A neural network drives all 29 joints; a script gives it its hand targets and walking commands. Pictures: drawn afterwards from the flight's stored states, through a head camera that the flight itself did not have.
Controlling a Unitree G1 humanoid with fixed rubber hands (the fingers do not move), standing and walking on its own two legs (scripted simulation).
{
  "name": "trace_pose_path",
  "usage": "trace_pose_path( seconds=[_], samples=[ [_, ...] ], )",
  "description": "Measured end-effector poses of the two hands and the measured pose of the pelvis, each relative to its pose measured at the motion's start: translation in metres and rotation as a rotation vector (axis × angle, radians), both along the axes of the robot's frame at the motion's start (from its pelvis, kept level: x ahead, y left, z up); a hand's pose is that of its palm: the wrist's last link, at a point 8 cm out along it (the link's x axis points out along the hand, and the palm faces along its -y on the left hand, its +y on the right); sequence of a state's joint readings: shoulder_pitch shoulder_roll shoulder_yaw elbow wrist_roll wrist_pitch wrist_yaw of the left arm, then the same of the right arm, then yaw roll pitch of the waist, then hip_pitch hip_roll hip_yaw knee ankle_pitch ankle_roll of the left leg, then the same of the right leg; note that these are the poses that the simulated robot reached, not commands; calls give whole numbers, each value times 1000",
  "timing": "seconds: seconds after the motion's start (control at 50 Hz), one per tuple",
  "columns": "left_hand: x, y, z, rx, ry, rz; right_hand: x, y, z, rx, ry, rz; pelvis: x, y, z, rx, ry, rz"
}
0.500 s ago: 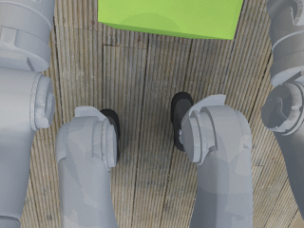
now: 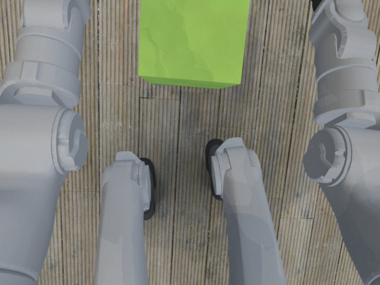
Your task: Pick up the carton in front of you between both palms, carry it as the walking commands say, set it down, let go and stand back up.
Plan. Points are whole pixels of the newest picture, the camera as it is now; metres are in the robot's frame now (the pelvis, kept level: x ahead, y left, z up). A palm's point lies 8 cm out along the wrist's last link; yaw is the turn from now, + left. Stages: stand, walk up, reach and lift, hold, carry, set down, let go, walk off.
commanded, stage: set down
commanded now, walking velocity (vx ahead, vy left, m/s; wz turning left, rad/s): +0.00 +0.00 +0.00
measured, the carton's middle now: (190, 42) +0.54 -0.07 -0.34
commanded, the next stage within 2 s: let go in 0.52 s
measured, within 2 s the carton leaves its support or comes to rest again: neither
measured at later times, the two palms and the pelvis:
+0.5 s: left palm out of the picture +0.60 +0.11 +0.04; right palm out of the picture +0.53 -0.27 +0.04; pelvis +0.02 +0.00 +0.13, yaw +0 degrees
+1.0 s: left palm out of the picture +0.45 +0.18 +0.14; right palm out of the picture +0.41 -0.26 +0.14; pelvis +0.07 -0.01 +0.25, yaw +0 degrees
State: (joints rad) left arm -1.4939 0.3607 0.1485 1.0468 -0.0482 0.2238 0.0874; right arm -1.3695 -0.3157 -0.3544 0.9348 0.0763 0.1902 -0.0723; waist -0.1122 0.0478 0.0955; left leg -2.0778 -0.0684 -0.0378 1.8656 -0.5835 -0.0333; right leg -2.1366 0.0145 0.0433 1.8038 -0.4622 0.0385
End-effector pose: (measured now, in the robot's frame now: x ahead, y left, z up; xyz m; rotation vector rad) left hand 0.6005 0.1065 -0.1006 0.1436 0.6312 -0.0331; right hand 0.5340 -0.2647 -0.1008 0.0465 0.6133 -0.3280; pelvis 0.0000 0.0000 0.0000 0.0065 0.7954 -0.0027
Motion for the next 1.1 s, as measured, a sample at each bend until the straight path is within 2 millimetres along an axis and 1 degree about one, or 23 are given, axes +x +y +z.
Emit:
trace_pose_path(
  seconds=[0.16, 0.22, 0.28, 0.42, 0.5, 0.56, 0.6, 0.66, 0.7, 0.78, 0.84, 0.9, 0.94, 1.02, 1.1],
  samples=[
    [0, 7, 35, 11, -3, 1, -5, -4, 34, -9, 10, 0, 7, 1, 35, 1, 43, 5],
    [0, 7, 49, 9, 1, 1, -6, -5, 50, -4, 5, 2, 10, 1, 51, 0, 54, 3],
    [0, 9, 68, 12, 2, 1, -7, -7, 70, -5, 4, 7, 13, 1, 67, -1, 59, 0],
    [0, 7, 120, 3, -2, -11, -7, -9, 120, 1, -4, 18, 20, 0, 109, 1, 51, 1],
    [0, 8, 145, 2, 3, 1, -7, -8, 145, 1, -6, 27, 23, -1, 131, 4, 38, -4],
    [-3, 11, 159, 9, 10, -8, -8, -5, 160, -5, -7, 34, 25, -2, 146, 3, 30, -4],
    [-7, 14, 167, 12, 11, -6, -10, -3, 167, -14, 0, 46, 26, -2, 156, 4, 26, -5],
    [-19, 22, 175, 31, 23, 9, -19, 3, 172, -35, 33, 82, 30, -3, 171, 6, 18, -5],
    [-31, 29, 179, 57, 32, 24, -28, 7, 174, -48, 60, 116, 33, -3, 181, 7, 7, -2],
    [-66, 42, 193, 91, 36, 64, -53, 16, 185, -73, 103, 206, 43, -5, 201, 8, -35, 3],
    [-95, 50, 203, 96, 55, 89, -75, 17, 197, -83, 143, 251, 50, -6, 216, 5, -79, 8],
    [-121, 58, 216, 101, 75, 99, -95, 13, 213, -94, 168, 275, 57, -8, 229, 3, -131, 9],
    [-135, 65, 226, 102, 84, 95, -108, 8, 227, -98, 171, 271, 62, -8, 237, 3, -169, 9],
    [-156, 74, 249, 99, 87, 81, -132, 5, 251, -88, 176, 270, 73, -9, 252, 3, -240, 3],
    [-175, 78, 268, 90, 87, 69, -157, 4, 271, -88, 178, 266, 85, -8, 264, -1, -314, -4]
  ],
)
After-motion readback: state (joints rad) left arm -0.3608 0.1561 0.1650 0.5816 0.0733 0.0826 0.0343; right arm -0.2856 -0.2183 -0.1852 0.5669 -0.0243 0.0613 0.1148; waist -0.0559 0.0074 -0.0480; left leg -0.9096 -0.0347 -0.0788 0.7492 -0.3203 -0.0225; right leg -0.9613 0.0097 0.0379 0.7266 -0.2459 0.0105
